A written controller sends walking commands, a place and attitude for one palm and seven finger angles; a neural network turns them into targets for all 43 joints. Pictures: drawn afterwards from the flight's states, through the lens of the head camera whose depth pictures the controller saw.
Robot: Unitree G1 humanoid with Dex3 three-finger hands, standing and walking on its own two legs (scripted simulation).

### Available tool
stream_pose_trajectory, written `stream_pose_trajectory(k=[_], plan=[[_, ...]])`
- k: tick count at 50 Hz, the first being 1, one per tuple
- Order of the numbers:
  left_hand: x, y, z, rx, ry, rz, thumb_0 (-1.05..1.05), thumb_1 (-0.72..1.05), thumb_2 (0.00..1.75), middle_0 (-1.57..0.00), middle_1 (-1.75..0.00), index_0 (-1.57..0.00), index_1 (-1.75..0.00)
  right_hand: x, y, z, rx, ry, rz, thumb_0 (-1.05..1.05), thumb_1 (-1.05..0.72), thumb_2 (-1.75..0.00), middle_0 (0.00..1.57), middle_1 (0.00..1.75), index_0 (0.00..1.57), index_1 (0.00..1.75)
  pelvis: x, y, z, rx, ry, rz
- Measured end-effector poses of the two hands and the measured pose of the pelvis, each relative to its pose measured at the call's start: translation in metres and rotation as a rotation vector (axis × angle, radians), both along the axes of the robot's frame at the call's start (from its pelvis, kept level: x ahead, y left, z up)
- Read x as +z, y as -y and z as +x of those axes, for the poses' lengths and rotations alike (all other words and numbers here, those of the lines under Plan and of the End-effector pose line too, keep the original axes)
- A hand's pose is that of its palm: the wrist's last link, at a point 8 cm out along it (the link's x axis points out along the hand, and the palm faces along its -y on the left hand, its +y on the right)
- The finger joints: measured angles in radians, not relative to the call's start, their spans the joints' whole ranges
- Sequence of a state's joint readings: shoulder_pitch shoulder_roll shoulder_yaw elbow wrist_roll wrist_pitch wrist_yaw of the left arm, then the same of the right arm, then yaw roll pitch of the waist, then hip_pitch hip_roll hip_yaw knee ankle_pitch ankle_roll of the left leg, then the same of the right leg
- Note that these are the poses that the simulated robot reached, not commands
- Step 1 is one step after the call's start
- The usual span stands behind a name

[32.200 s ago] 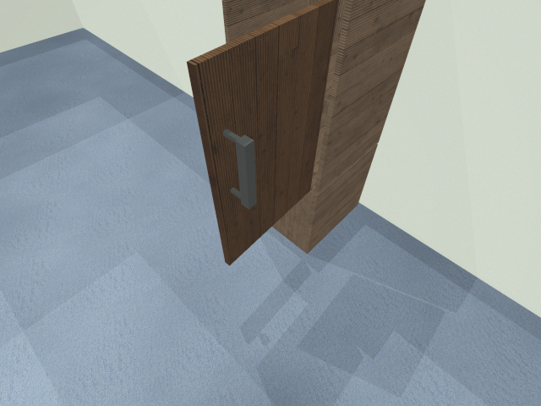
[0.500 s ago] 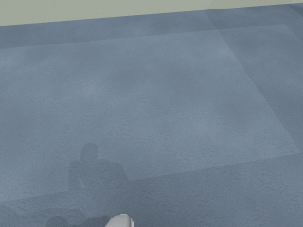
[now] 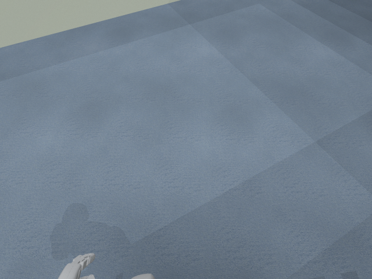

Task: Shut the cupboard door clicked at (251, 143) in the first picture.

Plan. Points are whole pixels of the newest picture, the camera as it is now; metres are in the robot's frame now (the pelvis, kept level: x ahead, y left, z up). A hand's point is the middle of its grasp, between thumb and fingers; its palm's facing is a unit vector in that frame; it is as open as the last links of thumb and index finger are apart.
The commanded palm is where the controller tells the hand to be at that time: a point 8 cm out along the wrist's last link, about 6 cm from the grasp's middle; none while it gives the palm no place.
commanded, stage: turn to face it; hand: left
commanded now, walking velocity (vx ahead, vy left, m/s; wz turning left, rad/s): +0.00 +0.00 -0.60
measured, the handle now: out of the picture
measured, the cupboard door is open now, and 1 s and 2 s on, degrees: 66 66 66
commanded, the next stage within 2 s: none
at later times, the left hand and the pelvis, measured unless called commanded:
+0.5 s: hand (118, 240) +0.21 +0.19 -0.14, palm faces -0.28 -0.94 -0.19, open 7.4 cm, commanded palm none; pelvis +0.04 +0.02 +0.02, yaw -18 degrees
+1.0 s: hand (149, 229) +0.25 +0.12 -0.16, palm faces -0.52 -0.83 -0.20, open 7.4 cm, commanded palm none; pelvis +0.07 +0.00 +0.01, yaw -35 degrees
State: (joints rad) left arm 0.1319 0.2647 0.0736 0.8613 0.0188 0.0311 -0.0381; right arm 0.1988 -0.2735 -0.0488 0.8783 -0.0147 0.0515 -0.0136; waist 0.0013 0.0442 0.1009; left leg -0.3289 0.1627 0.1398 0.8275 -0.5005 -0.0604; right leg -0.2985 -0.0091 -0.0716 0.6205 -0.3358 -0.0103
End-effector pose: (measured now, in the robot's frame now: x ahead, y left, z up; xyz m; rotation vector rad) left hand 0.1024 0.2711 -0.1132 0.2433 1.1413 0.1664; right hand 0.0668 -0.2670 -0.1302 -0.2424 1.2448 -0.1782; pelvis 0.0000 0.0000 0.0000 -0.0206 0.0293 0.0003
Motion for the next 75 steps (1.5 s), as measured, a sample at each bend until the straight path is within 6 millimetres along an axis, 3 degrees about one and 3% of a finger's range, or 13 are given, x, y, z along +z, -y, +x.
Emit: stream_pose_trajectory(k=[6,13,16,21,25,32,36,42,47,52,60,68,75], plan=[[0.002,0.018,0.017,-0.059,-0.039,-0.01,0.0,0.91,0.89,-0.2,-0.3,-0.2,-0.3,0.009,0.009,-0.001,-0.075,-0.009,-0.021,0.01,-0.91,-0.89,0.2,0.29,0.19,0.3,0.009,-0.003,0.011,-0.064,-0.003,0.008],[-0.019,0.014,0.039,-0.117,-0.09,-0.066,0.01,0.9,0.89,-0.2,-0.3,-0.21,-0.3,0.022,-0.014,0.017,-0.124,0.079,-0.035,0.01,-0.91,-0.89,0.2,0.29,0.19,0.3,0.005,-0.021,0.031,-0.149,-0.004,0.0],[-0.026,0.009,0.055,-0.147,-0.101,-0.077,0.01,0.9,0.89,-0.2,-0.3,-0.21,-0.3,0.026,-0.026,0.015,-0.138,0.098,-0.043,0.01,-0.91,-0.89,0.2,0.29,0.2,0.3,0.003,-0.028,0.036,-0.202,0.003,-0.001],[-0.013,0.013,0.088,-0.215,-0.082,-0.084,0.01,0.91,0.89,-0.2,-0.3,-0.2,-0.3,0.034,-0.038,-0.007,-0.193,0.065,-0.032,0.01,-0.91,-0.89,0.2,0.29,0.2,0.3,0.015,-0.029,0.041,-0.259,0.01,-0.022],[-0.001,0.028,0.116,-0.283,-0.05,-0.077,0.01,0.91,0.89,-0.2,-0.3,-0.2,-0.3,0.032,-0.036,-0.031,-0.266,0.032,-0.014,0.01,-0.9,-0.89,0.2,0.3,0.2,0.3,0.02,-0.025,0.044,-0.311,0.01,-0.028],[0.006,0.076,0.159,-0.427,0.035,-0.028,0.01,0.91,0.89,-0.2,-0.3,-0.2,-0.3,0.003,-0.01,-0.079,-0.413,-0.008,0.027,0.01,-0.9,-0.89,0.2,0.3,0.2,0.3,0.003,0.001,0.045,-0.4,0.016,0.008],[0.01,0.096,0.159,-0.466,0.039,-0.004,0.01,0.91,0.89,-0.2,-0.3,-0.2,-0.3,-0.006,0.006,-0.092,-0.48,-0.038,0.023,0.01,-0.91,-0.89,0.2,0.29,0.2,0.3,0.003,0.008,0.045,-0.441,0.017,0.004],[0.008,0.108,0.149,-0.503,-0.045,-0.007,0.01,0.91,0.89,-0.2,-0.3,-0.2,-0.3,0.012,0.015,-0.077,-0.521,0.032,0.007,0.01,-0.91,-0.89,0.2,0.29,0.19,0.3,0.014,0.014,0.052,-0.509,0.011,0.026],[-0.004,0.107,0.153,-0.531,-0.1,-0.029,0.01,0.9,0.89,-0.2,-0.3,-0.21,-0.3,0.024,0.013,-0.057,-0.547,0.09,-0.018,0.01,-0.91,-0.89,0.2,0.29,0.19,0.3,0.014,0.01,0.064,-0.569,0.003,0.027],[-0.022,0.105,0.175,-0.567,-0.128,-0.045,0.01,0.9,0.89,-0.2,-0.3,-0.21,-0.3,0.027,0.002,-0.051,-0.569,0.123,-0.06,0.01,-0.91,-0.89,0.2,0.29,0.2,0.3,0.005,0.002,0.077,-0.638,0.0,0.015],[-0.004,0.139,0.215,-0.688,-0.099,-0.041,0.01,0.91,0.89,-0.2,-0.3,-0.2,-0.3,0.029,-0.017,-0.09,-0.673,0.057,-0.029,0.01,-0.9,-0.89,0.2,0.29,0.2,0.3,0.017,0.009,0.078,-0.739,0.002,-0.017],[0.001,0.202,0.236,-0.843,0.004,0.002,0.01,0.91,0.89,-0.2,-0.3,-0.2,-0.3,-0.004,-0.005,-0.15,-0.844,0.004,0.01,0.01,-0.9,-0.89,0.2,0.3,0.2,0.3,-0.002,0.034,0.07,-0.84,0.008,-0.003],[0.004,0.224,0.231,-0.904,-0.057,0.013,0.01,0.91,0.89,-0.2,-0.3,-0.2,-0.3,0.014,0.006,-0.151,-0.916,0.03,-0.021,0.01,-0.91,-0.89,0.2,0.29,0.19,0.3,0.012,0.043,0.079,-0.919,0.006,0.023]])
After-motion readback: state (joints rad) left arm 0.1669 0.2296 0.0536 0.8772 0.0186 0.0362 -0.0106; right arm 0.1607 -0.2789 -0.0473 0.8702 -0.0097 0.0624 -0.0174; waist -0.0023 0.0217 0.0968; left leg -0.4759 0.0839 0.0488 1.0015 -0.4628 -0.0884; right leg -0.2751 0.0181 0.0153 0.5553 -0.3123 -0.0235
